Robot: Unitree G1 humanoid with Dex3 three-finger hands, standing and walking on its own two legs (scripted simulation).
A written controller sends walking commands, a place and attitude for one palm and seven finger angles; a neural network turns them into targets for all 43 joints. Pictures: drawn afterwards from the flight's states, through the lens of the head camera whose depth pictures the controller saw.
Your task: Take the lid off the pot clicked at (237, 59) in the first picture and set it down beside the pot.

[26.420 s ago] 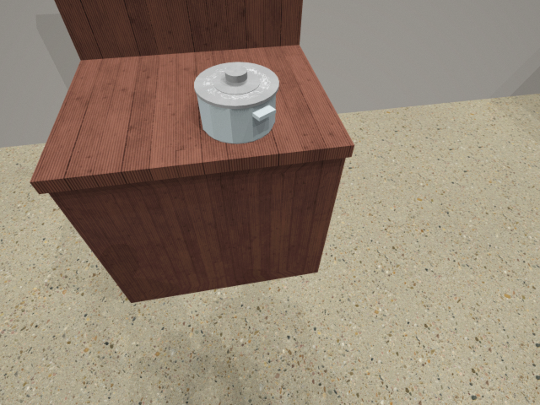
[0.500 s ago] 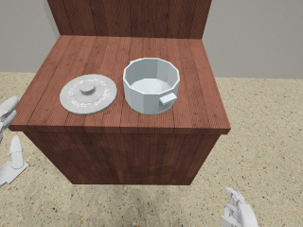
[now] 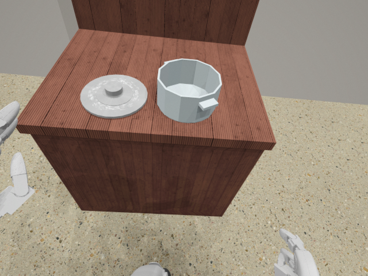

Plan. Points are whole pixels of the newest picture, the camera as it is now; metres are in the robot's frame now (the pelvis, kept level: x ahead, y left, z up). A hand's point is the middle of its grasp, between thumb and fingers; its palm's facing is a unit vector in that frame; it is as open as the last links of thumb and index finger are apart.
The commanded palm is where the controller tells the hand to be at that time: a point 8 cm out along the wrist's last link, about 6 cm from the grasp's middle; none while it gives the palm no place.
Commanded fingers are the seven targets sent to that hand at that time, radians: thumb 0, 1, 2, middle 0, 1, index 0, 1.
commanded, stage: step back with the hand held close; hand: left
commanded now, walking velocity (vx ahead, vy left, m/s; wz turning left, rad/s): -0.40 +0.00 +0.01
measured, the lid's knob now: (113, 88) +0.64 +0.26 +0.00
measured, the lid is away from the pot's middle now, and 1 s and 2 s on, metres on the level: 0.24 0.24 0.24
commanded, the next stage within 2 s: stop stepping back and stand still in 0.48 s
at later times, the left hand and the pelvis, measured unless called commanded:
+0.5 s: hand out of the picture +0.13 +0.25 +0.18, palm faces +0.23 -0.88 -0.41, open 7.4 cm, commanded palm +0.05 +0.29 +0.20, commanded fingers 0.00 0.90 0.90 -0.20 -0.30 -0.20 -0.30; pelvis -0.10 +0.03 +0.00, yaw -5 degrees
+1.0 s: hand out of the picture -0.02 +0.33 +0.20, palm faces +0.24 -0.90 -0.37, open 7.4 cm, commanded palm -0.08 +0.38 +0.20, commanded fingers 0.00 0.90 0.90 -0.20 -0.30 -0.20 -0.30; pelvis -0.23 +0.11 +0.01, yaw -5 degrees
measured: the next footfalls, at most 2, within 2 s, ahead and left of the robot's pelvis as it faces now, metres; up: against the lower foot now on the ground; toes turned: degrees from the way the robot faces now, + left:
right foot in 0.18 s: -0.08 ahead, -0.16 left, +0.00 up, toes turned -5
right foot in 0.64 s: -0.19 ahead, -0.10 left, +0.00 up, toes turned -7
